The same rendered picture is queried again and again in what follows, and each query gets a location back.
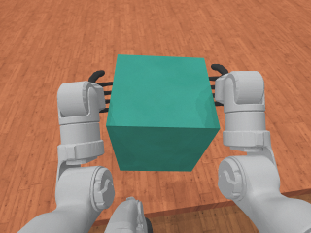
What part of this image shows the robot left thigh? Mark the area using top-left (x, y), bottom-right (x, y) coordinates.
top-left (104, 199), bottom-right (145, 233)

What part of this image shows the robot right hand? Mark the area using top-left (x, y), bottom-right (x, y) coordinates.
top-left (208, 64), bottom-right (229, 107)

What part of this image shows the robot right upper arm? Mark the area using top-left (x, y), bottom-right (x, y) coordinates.
top-left (218, 154), bottom-right (311, 233)

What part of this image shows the right robot forearm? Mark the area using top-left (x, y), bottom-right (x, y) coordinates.
top-left (214, 71), bottom-right (280, 181)

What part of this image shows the robot left upper arm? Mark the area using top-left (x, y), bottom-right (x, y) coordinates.
top-left (18, 165), bottom-right (115, 233)

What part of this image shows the carton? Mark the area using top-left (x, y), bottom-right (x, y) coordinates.
top-left (106, 54), bottom-right (221, 172)

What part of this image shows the left robot forearm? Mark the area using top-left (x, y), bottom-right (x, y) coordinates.
top-left (55, 81), bottom-right (106, 204)

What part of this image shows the left robot shin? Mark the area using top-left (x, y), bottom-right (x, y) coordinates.
top-left (126, 196), bottom-right (148, 233)

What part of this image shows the robot left hand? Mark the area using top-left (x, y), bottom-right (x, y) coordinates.
top-left (88, 70), bottom-right (113, 113)

